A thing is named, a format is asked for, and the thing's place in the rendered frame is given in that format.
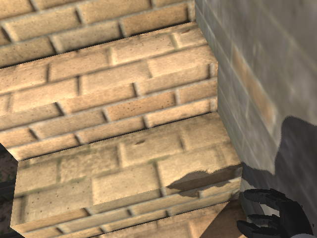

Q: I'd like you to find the robot right hand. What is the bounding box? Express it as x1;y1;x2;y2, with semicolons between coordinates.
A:
237;188;314;238

